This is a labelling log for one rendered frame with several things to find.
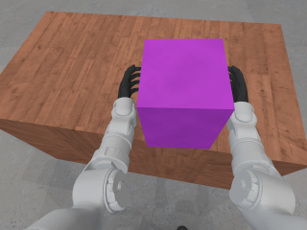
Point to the robot left hand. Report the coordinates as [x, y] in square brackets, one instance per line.
[125, 88]

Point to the carton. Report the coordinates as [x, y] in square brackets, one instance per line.
[184, 96]

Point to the robot left forearm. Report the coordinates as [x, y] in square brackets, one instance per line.
[114, 150]

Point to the robot right upper arm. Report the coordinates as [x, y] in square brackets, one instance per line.
[265, 202]

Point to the robot left upper arm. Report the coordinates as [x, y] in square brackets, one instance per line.
[98, 196]

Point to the robot right hand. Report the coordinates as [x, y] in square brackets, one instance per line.
[238, 85]

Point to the robot right forearm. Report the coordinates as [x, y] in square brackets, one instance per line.
[245, 143]

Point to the pedestal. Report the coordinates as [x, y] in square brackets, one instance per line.
[58, 91]

